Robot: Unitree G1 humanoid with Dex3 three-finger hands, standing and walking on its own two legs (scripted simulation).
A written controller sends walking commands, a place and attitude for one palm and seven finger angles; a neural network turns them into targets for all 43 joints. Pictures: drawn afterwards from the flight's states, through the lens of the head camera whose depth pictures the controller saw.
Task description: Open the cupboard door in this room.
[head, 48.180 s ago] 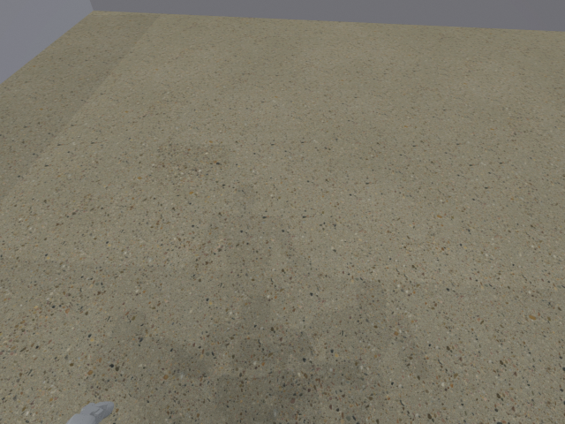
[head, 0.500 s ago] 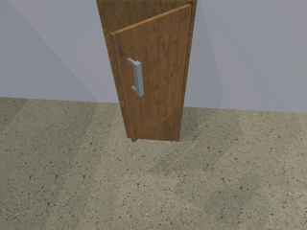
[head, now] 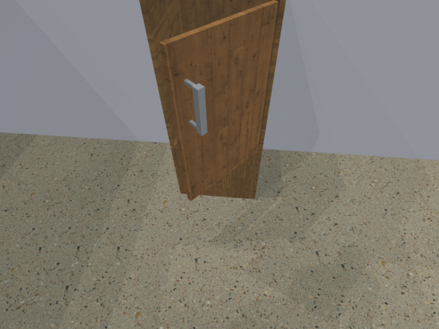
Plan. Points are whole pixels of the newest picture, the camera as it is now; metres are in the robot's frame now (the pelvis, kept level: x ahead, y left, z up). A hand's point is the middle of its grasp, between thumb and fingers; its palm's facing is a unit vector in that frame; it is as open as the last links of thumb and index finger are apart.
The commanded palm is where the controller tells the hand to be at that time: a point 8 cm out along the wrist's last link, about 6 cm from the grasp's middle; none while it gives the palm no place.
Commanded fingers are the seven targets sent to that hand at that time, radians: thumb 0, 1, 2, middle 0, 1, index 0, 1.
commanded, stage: look to check the result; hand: left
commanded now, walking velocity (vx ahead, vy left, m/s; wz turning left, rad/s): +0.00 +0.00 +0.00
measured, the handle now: (195, 107) +0.62 +0.10 +0.06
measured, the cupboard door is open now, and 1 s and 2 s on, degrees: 49 49 49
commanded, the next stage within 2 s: walk to a spot facing it in 0.34 s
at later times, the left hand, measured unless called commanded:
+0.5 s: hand out of the picture +0.00 +0.17 -0.17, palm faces +0.04 -0.98 -0.21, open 7.3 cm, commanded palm none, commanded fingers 0.00 0.90 0.90 -0.20 -0.30 -0.20 -0.30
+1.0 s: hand out of the picture +0.10 +0.17 -0.17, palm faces -0.13 -0.93 -0.33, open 7.3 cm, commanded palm none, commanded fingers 0.00 0.90 0.90 -0.20 -0.30 -0.20 -0.30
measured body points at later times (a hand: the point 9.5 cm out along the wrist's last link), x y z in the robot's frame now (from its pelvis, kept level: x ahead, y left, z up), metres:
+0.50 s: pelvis +0.01 +0.00 +0.00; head +0.02 -0.01 +0.45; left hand +0.00 +0.22 -0.15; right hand +0.00 -0.21 -0.17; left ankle +0.01 +0.12 -0.74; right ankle -0.01 -0.09 -0.74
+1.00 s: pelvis +0.00 -0.03 -0.02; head +0.04 -0.08 +0.42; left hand +0.11 +0.22 -0.14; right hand -0.01 -0.29 -0.19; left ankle +0.00 +0.12 -0.72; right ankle -0.03 -0.11 -0.75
